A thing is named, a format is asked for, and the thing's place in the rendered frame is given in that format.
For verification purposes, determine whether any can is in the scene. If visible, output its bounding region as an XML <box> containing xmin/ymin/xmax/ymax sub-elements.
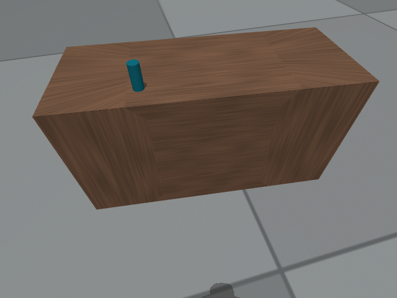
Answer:
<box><xmin>127</xmin><ymin>60</ymin><xmax>145</xmax><ymax>92</ymax></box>

